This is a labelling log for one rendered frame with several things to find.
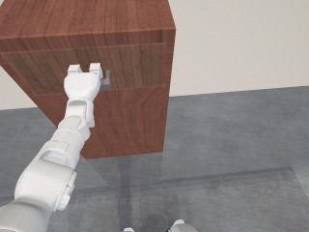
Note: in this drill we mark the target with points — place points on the drawer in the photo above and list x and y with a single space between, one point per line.
130 65

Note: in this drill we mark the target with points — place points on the robot left forearm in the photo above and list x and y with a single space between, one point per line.
67 141

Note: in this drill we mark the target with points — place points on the handle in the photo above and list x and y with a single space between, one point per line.
105 84

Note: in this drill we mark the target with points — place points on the left robot upper arm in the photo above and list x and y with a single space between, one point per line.
46 188

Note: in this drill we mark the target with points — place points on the cabinet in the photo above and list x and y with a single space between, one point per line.
128 121

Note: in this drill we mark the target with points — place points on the right robot shin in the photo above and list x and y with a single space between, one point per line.
180 221

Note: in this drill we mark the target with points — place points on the left robot hand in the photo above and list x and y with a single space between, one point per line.
86 85

